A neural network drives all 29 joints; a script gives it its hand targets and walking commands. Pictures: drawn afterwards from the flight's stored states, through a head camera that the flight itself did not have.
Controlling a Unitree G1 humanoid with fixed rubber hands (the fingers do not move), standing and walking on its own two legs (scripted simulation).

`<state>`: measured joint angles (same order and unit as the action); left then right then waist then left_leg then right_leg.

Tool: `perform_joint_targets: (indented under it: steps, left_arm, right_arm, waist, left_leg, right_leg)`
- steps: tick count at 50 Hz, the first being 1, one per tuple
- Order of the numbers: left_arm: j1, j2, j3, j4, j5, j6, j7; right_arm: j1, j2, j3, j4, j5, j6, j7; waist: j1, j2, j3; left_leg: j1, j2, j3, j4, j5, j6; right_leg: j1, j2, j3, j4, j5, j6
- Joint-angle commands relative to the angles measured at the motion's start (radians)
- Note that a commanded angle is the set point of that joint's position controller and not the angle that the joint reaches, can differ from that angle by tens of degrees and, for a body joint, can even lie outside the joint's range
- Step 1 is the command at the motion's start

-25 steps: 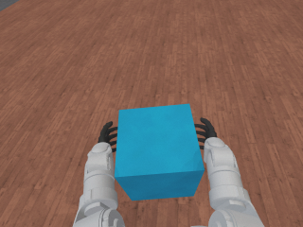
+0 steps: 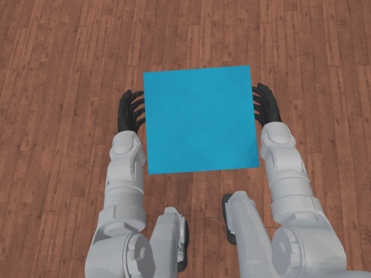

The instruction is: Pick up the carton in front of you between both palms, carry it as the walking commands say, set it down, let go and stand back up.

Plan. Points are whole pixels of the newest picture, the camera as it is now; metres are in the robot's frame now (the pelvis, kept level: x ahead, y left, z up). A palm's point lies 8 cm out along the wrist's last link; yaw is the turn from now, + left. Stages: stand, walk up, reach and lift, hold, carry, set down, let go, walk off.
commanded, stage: set down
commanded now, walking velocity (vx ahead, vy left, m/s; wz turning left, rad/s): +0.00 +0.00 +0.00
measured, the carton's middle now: (197, 127) +0.43 -0.02 -0.15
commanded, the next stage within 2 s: none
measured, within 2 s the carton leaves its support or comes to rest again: rests again in 1.52 s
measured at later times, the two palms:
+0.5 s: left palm (155, 130) +0.46 +0.10 -0.21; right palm (261, 119) +0.46 -0.20 -0.23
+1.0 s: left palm (168, 130) +0.49 +0.09 -0.36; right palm (254, 122) +0.49 -0.21 -0.38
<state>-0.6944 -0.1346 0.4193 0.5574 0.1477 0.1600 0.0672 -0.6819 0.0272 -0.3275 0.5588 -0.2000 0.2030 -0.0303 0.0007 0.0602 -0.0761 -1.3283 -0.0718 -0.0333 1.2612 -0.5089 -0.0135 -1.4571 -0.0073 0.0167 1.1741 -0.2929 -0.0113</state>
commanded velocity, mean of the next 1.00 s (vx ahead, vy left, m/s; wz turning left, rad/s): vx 0.00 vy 0.00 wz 0.00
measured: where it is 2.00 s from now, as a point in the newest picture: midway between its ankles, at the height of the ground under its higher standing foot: (206, 241)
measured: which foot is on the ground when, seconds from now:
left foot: down 0.00-1.00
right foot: down 0.00-1.00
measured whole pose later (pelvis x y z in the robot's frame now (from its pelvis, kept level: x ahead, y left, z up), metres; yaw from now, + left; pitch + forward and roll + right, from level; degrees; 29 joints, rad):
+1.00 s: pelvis -0.04 +0.00 -0.22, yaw +5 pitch +43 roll +6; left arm -1.30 0.01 0.47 0.77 0.08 0.22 0.20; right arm -1.37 -0.28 -0.29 0.88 -0.15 0.30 0.00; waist -0.07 0.09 0.18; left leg -2.13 -0.13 0.02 2.04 -0.68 -0.05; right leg -2.31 -0.02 0.06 1.95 -0.39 -0.02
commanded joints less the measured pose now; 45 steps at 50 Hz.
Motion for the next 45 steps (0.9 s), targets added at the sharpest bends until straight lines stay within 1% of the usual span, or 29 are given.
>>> perform_joint_targets:
  steps: [1, 4, 9, 12, 15, 22, 27, 33, 39, 45]
  left_arm:
    - [-0.509, -0.925, -0.558, 0.058, -0.046, 0.032, -0.181]
    - [-0.541, -0.937, -0.508, 0.098, -0.026, 0.054, -0.177]
    - [-0.614, -0.917, -0.467, 0.117, -0.018, 0.044, -0.153]
    - [-0.657, -0.892, -0.463, 0.111, -0.025, 0.029, -0.132]
    - [-0.694, -0.872, -0.473, 0.104, -0.041, 0.019, -0.113]
    - [-0.815, -0.823, -0.501, 0.068, -0.086, 0.020, -0.090]
    - [-0.905, -0.792, -0.488, 0.074, -0.105, 0.032, -0.090]
    - [-1.015, -0.750, -0.436, 0.118, -0.107, 0.044, -0.106]
    - [-1.111, -0.708, -0.382, 0.173, -0.107, 0.057, -0.121]
    - [-1.194, -0.676, -0.378, 0.201, -0.134, 0.060, -0.125]
  right_arm:
    - [-0.551, 0.846, 0.515, 0.014, 0.062, 0.001, 0.209]
    - [-0.588, 0.831, 0.458, 0.066, 0.037, 0.020, 0.240]
    - [-0.639, 0.798, 0.397, 0.119, 0.020, 0.017, 0.261]
    - [-0.672, 0.769, 0.384, 0.128, 0.029, 0.008, 0.260]
    - [-0.709, 0.749, 0.392, 0.126, 0.050, 0.004, 0.250]
    - [-0.816, 0.713, 0.427, 0.104, 0.100, 0.013, 0.222]
    - [-0.898, 0.687, 0.430, 0.114, 0.116, 0.028, 0.207]
    - [-0.993, 0.660, 0.407, 0.158, 0.116, 0.045, 0.203]
    - [-1.090, 0.619, 0.380, 0.204, 0.121, 0.057, 0.211]
    - [-1.173, 0.564, 0.372, 0.236, 0.143, 0.055, 0.232]
  waist:
    - [-0.031, -0.058, -0.878]
    - [-0.043, -0.052, -0.819]
    - [-0.058, -0.049, -0.849]
    - [-0.065, -0.054, -0.897]
    - [-0.068, -0.063, -0.955]
    - [-0.079, -0.094, -1.062]
    - [-0.085, -0.108, -1.074]
    - [-0.089, -0.130, -1.038]
    - [-0.088, -0.144, -0.997]
    - [-0.098, -0.140, -0.964]
  left_leg:
    - [-0.009, -0.101, -0.012, -0.146, 0.164, -0.025]
    - [-0.059, -0.105, -0.012, -0.108, 0.141, -0.027]
    - [-0.127, -0.119, -0.004, -0.021, 0.184, -0.034]
    - [-0.167, -0.130, 0.005, 0.039, 0.204, -0.038]
    - [-0.207, -0.142, 0.020, 0.096, 0.207, -0.041]
    - [-0.321, -0.163, 0.059, 0.224, 0.154, -0.042]
    - [-0.426, -0.169, 0.084, 0.304, 0.095, -0.038]
    - [-0.579, -0.167, 0.104, 0.396, 0.029, -0.033]
    - [-0.688, -0.160, 0.118, 0.479, -0.008, -0.027]
    - [-0.715, -0.150, 0.121, 0.543, -0.013, -0.024]
  right_leg:
    - [0.757, 0.133, 0.004, 0.048, 0.223, -0.003]
    - [0.619, 0.134, -0.009, 0.086, 0.178, -0.010]
    - [0.485, 0.136, -0.018, 0.170, 0.212, -0.008]
    - [0.433, 0.137, -0.021, 0.224, 0.238, 0.000]
    - [0.410, 0.138, -0.026, 0.274, 0.257, 0.009]
    - [0.404, 0.135, -0.029, 0.380, 0.265, 0.026]
    - [0.404, 0.129, -0.020, 0.441, 0.240, 0.031]
    - [0.398, 0.115, 0.013, 0.500, 0.180, 0.032]
    - [0.373, 0.098, 0.031, 0.568, 0.134, 0.029]
    - [0.314, 0.082, 0.009, 0.655, 0.153, 0.022]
